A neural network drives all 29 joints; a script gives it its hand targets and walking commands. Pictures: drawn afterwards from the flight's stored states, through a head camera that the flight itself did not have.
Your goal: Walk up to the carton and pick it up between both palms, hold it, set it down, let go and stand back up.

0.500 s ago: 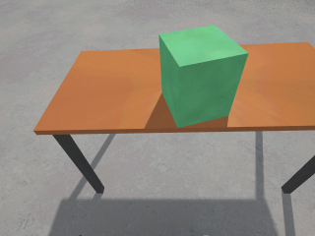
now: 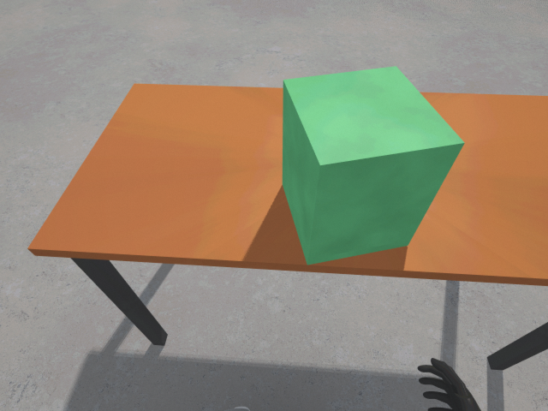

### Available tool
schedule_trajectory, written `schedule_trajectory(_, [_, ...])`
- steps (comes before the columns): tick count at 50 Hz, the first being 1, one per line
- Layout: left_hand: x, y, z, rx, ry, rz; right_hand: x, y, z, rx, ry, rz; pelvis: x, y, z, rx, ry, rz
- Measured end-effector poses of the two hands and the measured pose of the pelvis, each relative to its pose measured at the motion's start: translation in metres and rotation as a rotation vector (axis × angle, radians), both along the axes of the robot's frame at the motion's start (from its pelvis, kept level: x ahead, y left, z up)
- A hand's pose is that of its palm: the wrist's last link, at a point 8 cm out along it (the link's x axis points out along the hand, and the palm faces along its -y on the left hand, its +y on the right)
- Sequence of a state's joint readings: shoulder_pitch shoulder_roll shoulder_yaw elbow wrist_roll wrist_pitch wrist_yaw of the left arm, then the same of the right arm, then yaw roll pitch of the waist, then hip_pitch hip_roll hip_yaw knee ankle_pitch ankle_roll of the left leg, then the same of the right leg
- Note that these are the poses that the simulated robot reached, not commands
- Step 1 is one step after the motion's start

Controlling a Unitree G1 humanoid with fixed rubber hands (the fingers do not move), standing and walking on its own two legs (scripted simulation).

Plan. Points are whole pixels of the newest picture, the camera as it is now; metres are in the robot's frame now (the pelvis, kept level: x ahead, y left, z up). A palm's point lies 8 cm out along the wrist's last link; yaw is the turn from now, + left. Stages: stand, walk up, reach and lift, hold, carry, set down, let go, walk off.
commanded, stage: walk up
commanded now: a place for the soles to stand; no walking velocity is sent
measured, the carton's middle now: (350, 168) +0.51 -0.10 +0.06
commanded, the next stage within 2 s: none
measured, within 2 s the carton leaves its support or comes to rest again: neither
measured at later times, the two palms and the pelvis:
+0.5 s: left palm out of the picture +0.14 +0.25 -0.07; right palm out of the picture +0.12 -0.27 -0.09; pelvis +0.02 +0.00 +0.01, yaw -4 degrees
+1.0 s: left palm out of the picture +0.14 +0.22 -0.09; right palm out of the picture +0.00 -0.32 -0.08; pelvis +0.03 -0.03 +0.02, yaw -12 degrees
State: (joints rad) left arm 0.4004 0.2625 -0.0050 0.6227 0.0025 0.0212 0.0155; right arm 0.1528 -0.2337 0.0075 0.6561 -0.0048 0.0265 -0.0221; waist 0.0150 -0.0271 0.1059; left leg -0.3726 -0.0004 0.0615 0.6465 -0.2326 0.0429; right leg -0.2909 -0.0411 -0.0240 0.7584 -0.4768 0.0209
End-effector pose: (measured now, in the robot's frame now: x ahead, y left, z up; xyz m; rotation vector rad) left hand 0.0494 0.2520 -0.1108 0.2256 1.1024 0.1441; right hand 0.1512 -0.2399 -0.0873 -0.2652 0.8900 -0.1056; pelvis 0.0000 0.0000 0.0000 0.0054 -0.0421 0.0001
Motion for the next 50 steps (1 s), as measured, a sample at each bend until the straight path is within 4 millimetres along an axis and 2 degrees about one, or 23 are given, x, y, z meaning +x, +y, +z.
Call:
schedule_trajectory(4, [0.028, -0.005, 0.01, 0.02, -0.077, -0.035, -0.009, -0.015, -0.006, 0.018, 0.035, -0.03, 0.006, -0.006, 0.0, -0.012, -0.003, -0.006])
schedule_trajectory(10, [0.066, -0.002, 0.034, 0.043, -0.158, -0.069, -0.02, -0.028, -0.005, 0.024, 0.064, -0.052, 0.017, -0.007, 0.01, -0.008, 0.006, -0.02])
schedule_trajectory(16, [0.09, 0.002, 0.045, 0.057, -0.205, -0.102, -0.027, -0.034, -0.004, 0.013, 0.085, -0.066, 0.02, -0.007, 0.012, -0.008, 0.009, -0.036])
schedule_trajectory(22, [0.095, 0.001, 0.042, 0.047, -0.198, -0.119, -0.032, -0.034, -0.001, 0.005, 0.095, -0.079, 0.02, -0.004, 0.013, -0.008, 0.012, -0.054])
schedule_trajectory(39, [0.082, 0.008, 0.029, 0.031, -0.129, -0.153, -0.041, -0.028, 0.003, -0.012, 0.075, -0.115, 0.017, 0.007, 0.011, -0.008, 0.016, -0.116])
schedule_trajectory(42, [0.079, 0.008, 0.027, 0.035, -0.081, -0.187, -0.058, -0.036, 0.006, -0.062, 0.074, -0.149, 0.02, 0.003, 0.012, -0.01, 0.011, -0.156])
schedule_trajectory(45, [0.079, 0.001, 0.025, 0.027, -0.032, -0.215, -0.093, -0.051, 0.008, -0.093, 0.122, -0.219, 0.023, -0.007, 0.016, -0.008, 0.003, -0.183])
schedule_trajectory(50, [0.096, -0.028, 0.026, -0.005, -0.025, -0.248, -0.149, -0.079, 0.006, -0.098, 0.236, -0.329, 0.031, -0.031, 0.018, 0.003, -0.005, -0.206])
